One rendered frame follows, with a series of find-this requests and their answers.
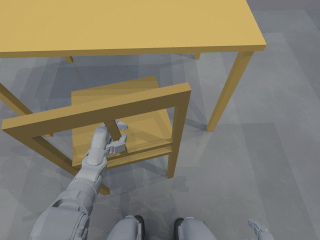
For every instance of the chair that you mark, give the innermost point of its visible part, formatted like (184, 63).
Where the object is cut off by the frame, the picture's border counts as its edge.
(139, 103)

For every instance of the robot left forearm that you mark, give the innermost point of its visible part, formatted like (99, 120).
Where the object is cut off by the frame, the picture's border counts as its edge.
(85, 186)

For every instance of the left robot shin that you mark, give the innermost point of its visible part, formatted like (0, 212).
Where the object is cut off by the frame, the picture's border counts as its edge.
(130, 217)

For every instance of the right robot foot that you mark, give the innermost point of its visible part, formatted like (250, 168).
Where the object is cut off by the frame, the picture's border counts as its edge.
(176, 225)

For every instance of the robot left hand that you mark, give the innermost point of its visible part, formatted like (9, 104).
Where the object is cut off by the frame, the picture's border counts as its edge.
(103, 140)

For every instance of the table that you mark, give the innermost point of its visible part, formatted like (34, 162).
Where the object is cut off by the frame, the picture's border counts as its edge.
(67, 28)

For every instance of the robot left upper arm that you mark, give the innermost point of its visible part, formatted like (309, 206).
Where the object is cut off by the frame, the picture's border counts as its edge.
(62, 224)

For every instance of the robot right hand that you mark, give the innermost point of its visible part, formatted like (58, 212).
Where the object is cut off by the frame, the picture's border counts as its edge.
(260, 230)

